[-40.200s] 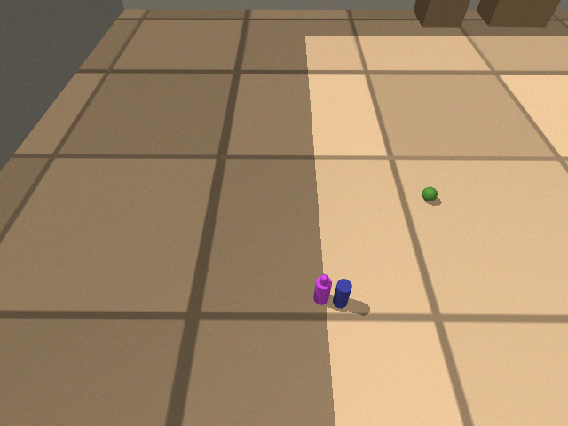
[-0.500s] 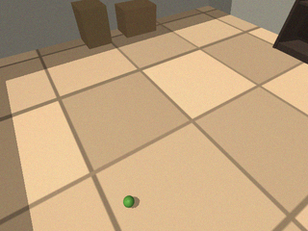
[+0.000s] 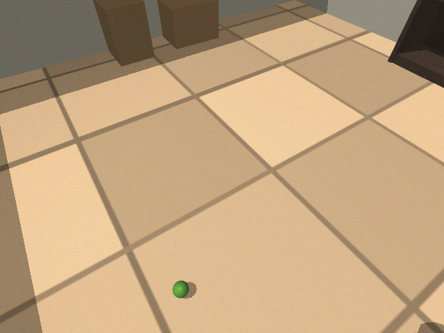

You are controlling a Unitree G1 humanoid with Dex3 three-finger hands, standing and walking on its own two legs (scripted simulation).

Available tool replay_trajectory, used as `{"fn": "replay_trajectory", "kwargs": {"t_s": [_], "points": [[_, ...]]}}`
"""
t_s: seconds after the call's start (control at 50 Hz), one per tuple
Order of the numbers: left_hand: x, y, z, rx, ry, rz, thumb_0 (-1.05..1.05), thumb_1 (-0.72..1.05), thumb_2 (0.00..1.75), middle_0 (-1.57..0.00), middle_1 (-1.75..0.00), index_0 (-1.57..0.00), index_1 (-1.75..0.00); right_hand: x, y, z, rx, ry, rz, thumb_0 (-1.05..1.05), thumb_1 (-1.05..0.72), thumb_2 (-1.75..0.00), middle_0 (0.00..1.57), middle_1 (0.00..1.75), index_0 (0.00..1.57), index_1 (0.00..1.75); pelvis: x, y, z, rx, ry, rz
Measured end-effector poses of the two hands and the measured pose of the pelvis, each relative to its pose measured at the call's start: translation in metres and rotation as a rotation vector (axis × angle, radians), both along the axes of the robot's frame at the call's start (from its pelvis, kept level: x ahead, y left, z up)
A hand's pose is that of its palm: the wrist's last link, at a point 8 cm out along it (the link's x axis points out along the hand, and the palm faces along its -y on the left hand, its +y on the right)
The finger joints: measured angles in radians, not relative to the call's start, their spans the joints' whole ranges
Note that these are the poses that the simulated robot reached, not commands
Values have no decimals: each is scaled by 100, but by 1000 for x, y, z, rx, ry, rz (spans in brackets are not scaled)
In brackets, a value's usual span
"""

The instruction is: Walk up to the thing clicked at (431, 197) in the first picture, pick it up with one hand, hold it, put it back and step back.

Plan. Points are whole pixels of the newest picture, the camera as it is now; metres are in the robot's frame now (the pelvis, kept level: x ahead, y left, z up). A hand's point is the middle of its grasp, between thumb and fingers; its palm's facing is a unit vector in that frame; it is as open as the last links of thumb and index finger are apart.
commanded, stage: stand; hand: left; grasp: from above
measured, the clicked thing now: (180, 289) +0.42 +0.20 -0.75
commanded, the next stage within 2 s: step back in 1.06 s
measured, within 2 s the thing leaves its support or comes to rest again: neither
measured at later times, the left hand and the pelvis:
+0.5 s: hand out of the picture +0.09 +0.25 -0.16, palm faces +0.01 -0.94 -0.34, open 7.4 cm; pelvis +0.01 +0.00 +0.00, yaw +0 degrees
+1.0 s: hand out of the picture +0.08 +0.24 -0.16, palm faces -0.01 -0.94 -0.34, open 7.4 cm; pelvis +0.01 -0.01 +0.00, yaw +0 degrees
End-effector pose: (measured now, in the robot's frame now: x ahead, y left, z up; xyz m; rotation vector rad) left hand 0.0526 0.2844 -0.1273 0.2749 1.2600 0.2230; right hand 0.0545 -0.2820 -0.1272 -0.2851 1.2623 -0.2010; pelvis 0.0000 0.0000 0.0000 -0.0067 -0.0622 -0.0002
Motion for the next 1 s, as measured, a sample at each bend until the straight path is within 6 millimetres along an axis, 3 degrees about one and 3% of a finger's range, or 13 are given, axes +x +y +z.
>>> {"fn": "replay_trajectory", "kwargs": {"t_s": [0.58,1.0], "points": [[29,5,7,19,-25,-13,0,90,90,-20,-30,-20,-30,28,-8,3,-10,-25,15,0,-90,-90,20,30,21,30,14,-2,1,6,18,-4],[23,2,7,18,-16,-27,0,90,90,-20,-30,-20,-30,17,-15,4,-12,-12,6,0,-90,-90,20,30,21,30,11,-6,1,6,17,-7]]}}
